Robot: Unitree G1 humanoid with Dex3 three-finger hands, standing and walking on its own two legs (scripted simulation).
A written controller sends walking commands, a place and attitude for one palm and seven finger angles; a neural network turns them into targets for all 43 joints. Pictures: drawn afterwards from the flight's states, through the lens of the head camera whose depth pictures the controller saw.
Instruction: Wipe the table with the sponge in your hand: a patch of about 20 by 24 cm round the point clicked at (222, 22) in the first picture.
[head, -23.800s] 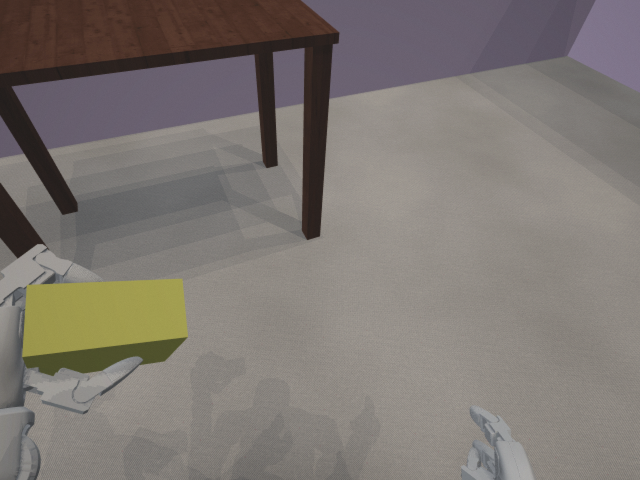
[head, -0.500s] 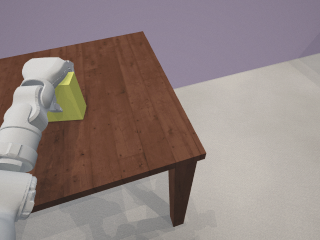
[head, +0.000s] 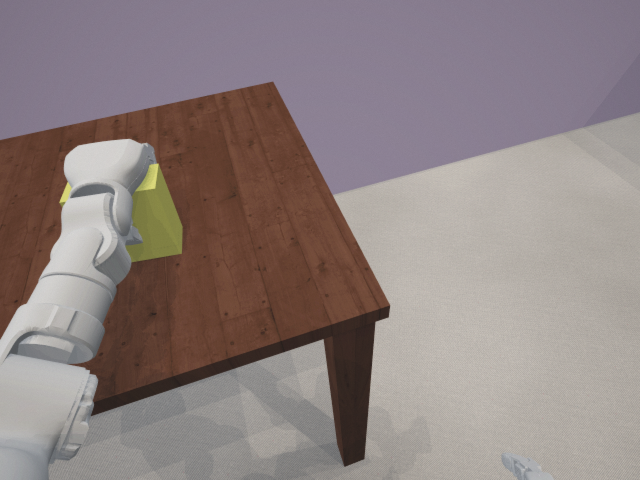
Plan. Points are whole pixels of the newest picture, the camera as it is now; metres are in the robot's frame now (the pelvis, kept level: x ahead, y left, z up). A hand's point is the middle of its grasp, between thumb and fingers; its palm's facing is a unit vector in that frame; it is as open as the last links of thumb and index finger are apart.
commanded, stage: wipe back along the middle lane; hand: left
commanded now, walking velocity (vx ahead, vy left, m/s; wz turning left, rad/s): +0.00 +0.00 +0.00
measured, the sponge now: (134, 227) +0.40 +0.29 +0.10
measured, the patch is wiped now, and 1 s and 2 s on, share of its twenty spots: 0.50 0.75 0.80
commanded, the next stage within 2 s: slide across to the third lane in 1.28 s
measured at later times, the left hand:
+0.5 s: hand (123, 216) +0.38 +0.28 +0.15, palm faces +0.03 +0.02 -1.00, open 10.0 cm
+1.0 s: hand (116, 249) +0.33 +0.26 +0.15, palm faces +0.11 -0.02 -0.99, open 10.0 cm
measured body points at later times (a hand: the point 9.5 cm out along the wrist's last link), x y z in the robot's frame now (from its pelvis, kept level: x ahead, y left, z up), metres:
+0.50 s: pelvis +0.02 -0.01 +0.00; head +0.03 -0.05 +0.44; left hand +0.38 +0.28 +0.20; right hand +0.20 -0.26 -0.12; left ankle -0.04 +0.08 -0.75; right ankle -0.02 -0.11 -0.75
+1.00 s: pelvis +0.00 +0.01 +0.00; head +0.00 -0.04 +0.44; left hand +0.32 +0.26 +0.20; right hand +0.24 -0.20 -0.10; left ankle -0.04 +0.08 -0.75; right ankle -0.02 -0.11 -0.75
